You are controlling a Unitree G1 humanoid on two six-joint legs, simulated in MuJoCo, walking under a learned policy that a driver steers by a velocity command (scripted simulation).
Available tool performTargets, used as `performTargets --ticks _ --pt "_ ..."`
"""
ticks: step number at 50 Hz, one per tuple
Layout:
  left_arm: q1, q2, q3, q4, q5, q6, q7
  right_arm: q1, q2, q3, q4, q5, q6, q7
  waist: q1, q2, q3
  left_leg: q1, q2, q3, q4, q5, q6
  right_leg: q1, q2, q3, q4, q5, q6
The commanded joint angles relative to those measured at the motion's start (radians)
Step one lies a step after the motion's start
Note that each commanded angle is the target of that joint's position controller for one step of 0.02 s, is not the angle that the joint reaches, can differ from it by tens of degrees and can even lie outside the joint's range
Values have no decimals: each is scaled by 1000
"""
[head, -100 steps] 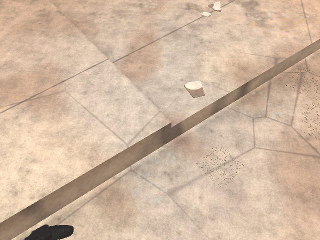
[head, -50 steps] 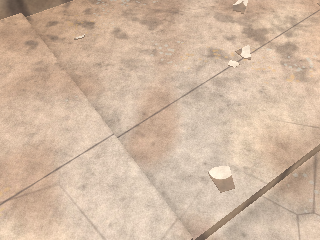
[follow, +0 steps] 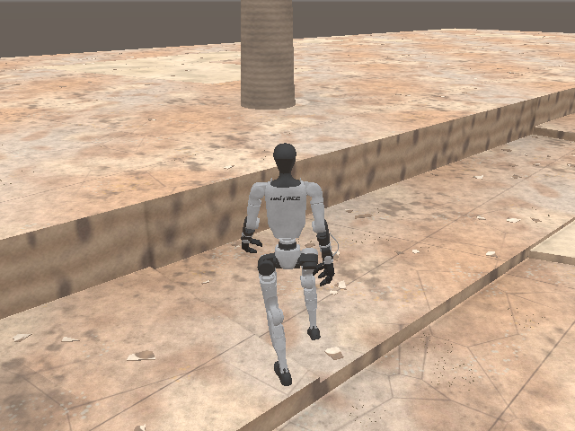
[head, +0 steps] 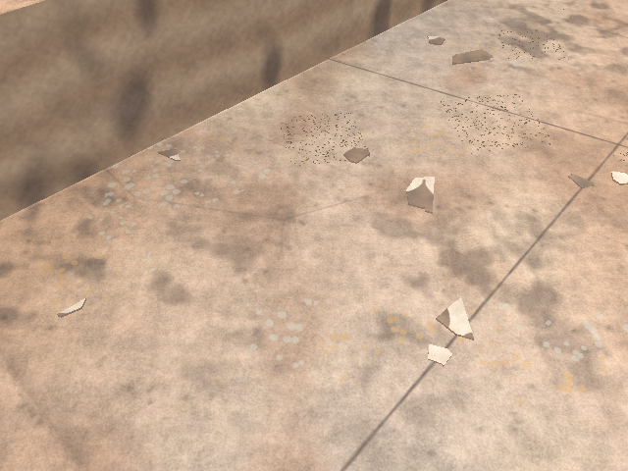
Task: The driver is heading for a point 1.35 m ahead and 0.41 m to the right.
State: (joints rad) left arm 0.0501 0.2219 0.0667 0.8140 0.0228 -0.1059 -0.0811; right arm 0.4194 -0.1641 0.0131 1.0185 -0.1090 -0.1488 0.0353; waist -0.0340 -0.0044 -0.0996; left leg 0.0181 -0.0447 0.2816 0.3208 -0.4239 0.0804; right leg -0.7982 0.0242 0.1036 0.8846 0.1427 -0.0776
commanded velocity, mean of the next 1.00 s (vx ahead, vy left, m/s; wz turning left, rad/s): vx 0.50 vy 0.00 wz -0.51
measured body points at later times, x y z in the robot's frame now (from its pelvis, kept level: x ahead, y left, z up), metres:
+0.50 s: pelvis +0.33 +0.02 -0.05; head +0.35 +0.02 +0.40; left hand +0.44 +0.27 -0.18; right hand +0.49 -0.27 -0.11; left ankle +0.50 +0.12 -0.77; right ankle +0.18 -0.09 -0.77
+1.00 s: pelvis +0.56 -0.09 -0.05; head +0.58 -0.11 +0.40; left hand +0.89 -0.03 -0.11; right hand +0.40 -0.33 -0.18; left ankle +0.51 +0.12 -0.75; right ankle +0.58 -0.22 -0.77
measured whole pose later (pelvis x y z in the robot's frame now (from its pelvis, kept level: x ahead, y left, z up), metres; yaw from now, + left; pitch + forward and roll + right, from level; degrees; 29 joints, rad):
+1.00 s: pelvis +0.56 -0.09 -0.05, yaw -32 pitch +3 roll +1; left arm 0.04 0.23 0.06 0.60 -0.01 -0.04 -0.03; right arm 0.37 -0.29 -0.08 0.91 0.02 -0.07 0.00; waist -0.08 0.00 0.00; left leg -0.11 0.11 0.12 0.64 -0.46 -0.04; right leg -0.48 -0.01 -0.04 0.58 -0.16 -0.08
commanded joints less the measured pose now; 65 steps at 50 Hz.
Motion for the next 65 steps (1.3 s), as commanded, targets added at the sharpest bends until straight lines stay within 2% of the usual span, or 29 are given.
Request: performTargets --ticks 1,4,6,7,8,9,10,11,12,14,17,20,22,25,26,27,28,30,33,39,45,48,49,50,51,52,55,59,65 --pt "-43 81 28 -57 0 15 6 39 -179 -46 -26 25 -1 5 73 93 116 47 248 -29 -60 1180 -135 56 22 -94 -148 -90 5" --pt "64 128 41 -21 11 29 12 40 -270 -74 -44 39 23 -17 109 128 142 74 260 0 54 1550 -231 229 64 -191 -251 -210 8" --pt "313 177 56 89 25 22 43 -1 -315 -92 -84 45 57 -27 146 88 143 116 221 -10 273 1601 -315 377 77 -206 -427 -155 -16" --pt "348 141 61 63 -85 48 41 -125 -258 -104 -123 200 73 -103 215 1 73 94 156 -6 686 1282 -193 516 14 -197 -688 258 -120" --pt "382 62 31 101 -86 52 42 -178 -178 -76 -161 169 64 -106 189 -183 73 -314 57 -66 1046 122 -139 823 -82 -50 -668 368 -159" --pt "402 154 39 74 -30 42 54 -210 -74 -49 -245 116 23 -87 133 -363 -17 -743 -9 -218 1391 -250 -109 1141 -181 135 -302 768 -255" --pt "455 169 33 73 -9 33 54 -170 -58 -32 -291 123 -18 -60 128 -191 -231 -890 -2 -378 1475 -220 -98 1288 -294 324 -309 632 -394" --pt "460 157 46 59 -26 43 59 -212 -125 -44 -328 137 -45 -45 136 -53 -243 -946 28 -412 1375 -125 -81 1261 -277 350 -406 234 -391" --pt "372 163 48 27 -49 53 74 -212 -137 -45 -346 136 -51 -33 71 40 -146 -981 65 -389 1216 -25 -70 1129 -240 351 -491 -39 -342" --pt "195 164 35 -49 -45 57 90 -222 -169 -54 -341 122 -21 -37 -17 98 43 -887 122 -382 1004 11 -118 746 -248 413 -620 -161 -329" --pt "200 190 43 -79 -33 50 103 -307 -143 -36 -376 94 0 -43 -11 65 82 -665 164 -321 706 56 -148 400 -176 283 -614 -37 -250" --pt "313 216 56 -58 -53 65 118 -392 -154 -39 -385 120 6 -53 65 -64 54 -388 51 -273 348 442 -175 299 -47 168 -592 -226 -158" --pt "336 181 50 -52 -60 73 114 -368 -192 -61 -386 143 15 -62 47 -95 52 -331 38 -300 248 431 -169 366 -58 225 -535 -360 -121" --pt "294 70 24 -87 -45 62 107 -137 -256 -106 -333 118 10 -65 -71 -87 -48 -87 136 -384 227 330 -82 379 -2 186 -191 -402 -18" --pt "322 -18 -3 -116 -14 53 104 10 -331 -122 -314 105 16 -62 -91 128 -174 123 335 -650 180 277 -21 252 76 66 146 -652 33" --pt "447 -11 -5 -154 -60 36 91 58 -402 -143 -282 93 21 -49 -14 469 -252 284 528 -1244 -14 -67 163 -35 84 55 439 -750 50" --pt "415 73 10 -124 -75 39 94 -22 -299 -124 -320 99 24 -50 -38 290 -134 214 494 -1207 -49 -270 157 -137 16 71 584 -660 63" --pt "230 112 24 -166 -49 53 95 -139 -214 -103 -325 95 40 -55 -31 107 26 -51 394 -823 -29 -51 96 -93 -67 5 569 -477 52" --pt "206 89 32 -199 -49 76 87 -200 -161 -95 -297 93 39 -50 28 130 77 -248 308 -554 -70 192 74 55 -112 5 406 -444 46" --pt "89 44 8 -246 -36 84 75 -139 -238 -125 -235 105 39 -53 7 75 72 -198 326 -354 -126 387 105 104 -120 -29 38 -278 59" --pt "-58 65 8 -285 -46 66 47 -83 -293 -139 -184 143 63 -42 -34 96 138 -126 332 -286 -92 394 77 229 -69 -132 -246 -294 24" --pt "142 131 50 -223 -34 62 52 -79 -290 -133 -158 151 74 -41 83 81 27 -148 275 -196 200 784 33 594 23 -207 -395 -272 -45" --pt "321 200 79 -190 -29 67 65 -90 -251 -115 -170 131 69 -43 167 29 -88 -332 236 -153 469 657 -17 884 -93 -44 -367 -246 -98" --pt "390 332 96 -177 -25 62 73 -41 -141 -72 -225 104 44 -33 126 -249 -183 -741 76 -172 872 -14 -85 1189 -382 463 -461 -299 -276" --pt "449 264 77 -164 -28 57 72 -82 -206 -87 -213 133 14 -24 171 -202 -264 -868 66 -341 1029 -151 -77 1209 -421 638 -564 -371 -320" --pt "381 214 59 -163 -27 50 70 -158 -245 -99 -239 158 5 -22 159 -167 -135 -944 116 -339 1053 -75 -61 1126 -377 478 -558 -320 -271" --pt "202 113 27 -177 -22 44 65 -204 -225 -100 -239 118 24 -29 53 -81 16 -773 198 -339 878 105 -65 761 -267 214 -624 -131 -196" --pt "199 139 35 -146 -26 23 74 -230 -163 -85 -252 113 61 -27 10 -45 73 -731 198 -329 695 215 -94 636 -251 103 -712 -72 -196" --pt "286 188 50 -85 -42 24 85 -417 -145 -64 -293 123 57 -5 73 -59 120 -622 135 -294 326 493 -87 621 -217 -11 -718 -164 -137"
Next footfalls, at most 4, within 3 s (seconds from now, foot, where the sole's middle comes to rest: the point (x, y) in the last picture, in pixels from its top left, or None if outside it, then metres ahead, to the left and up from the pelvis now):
0.16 right None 0.22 -0.09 -0.80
0.50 left None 0.54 0.11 -0.80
0.98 right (420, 454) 0.61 -0.25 -0.80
1.46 left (377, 315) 0.99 -0.19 -0.80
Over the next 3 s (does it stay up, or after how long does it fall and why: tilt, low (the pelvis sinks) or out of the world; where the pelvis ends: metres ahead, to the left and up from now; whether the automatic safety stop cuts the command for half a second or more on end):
stays up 1.31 -0.53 -0.03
